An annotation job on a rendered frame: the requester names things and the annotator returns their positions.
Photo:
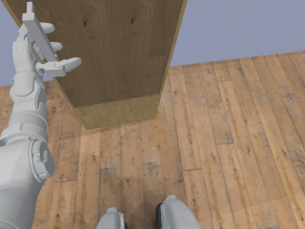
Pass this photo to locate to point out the cupboard door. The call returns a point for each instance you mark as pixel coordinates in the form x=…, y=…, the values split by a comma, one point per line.
x=124, y=45

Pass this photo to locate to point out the left robot shin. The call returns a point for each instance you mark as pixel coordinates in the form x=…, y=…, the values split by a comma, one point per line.
x=112, y=209

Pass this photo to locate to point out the handle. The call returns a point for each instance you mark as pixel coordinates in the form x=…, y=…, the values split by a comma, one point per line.
x=36, y=31

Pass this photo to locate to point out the robot left hand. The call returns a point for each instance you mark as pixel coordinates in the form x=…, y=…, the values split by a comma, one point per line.
x=26, y=56

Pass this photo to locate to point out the robot shin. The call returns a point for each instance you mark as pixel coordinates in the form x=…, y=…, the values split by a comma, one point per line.
x=168, y=198
x=112, y=209

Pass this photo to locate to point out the robot left upper arm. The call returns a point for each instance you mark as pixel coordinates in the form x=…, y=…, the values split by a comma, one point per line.
x=24, y=167

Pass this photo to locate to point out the right robot shin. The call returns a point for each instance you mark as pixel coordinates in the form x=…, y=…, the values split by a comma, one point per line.
x=168, y=198

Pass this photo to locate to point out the robot left forearm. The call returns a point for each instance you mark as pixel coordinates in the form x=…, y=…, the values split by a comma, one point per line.
x=30, y=115

